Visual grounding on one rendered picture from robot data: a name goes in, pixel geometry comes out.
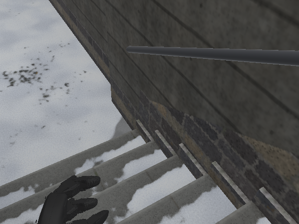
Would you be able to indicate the stairs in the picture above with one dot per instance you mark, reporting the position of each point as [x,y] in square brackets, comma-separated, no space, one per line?
[138,185]

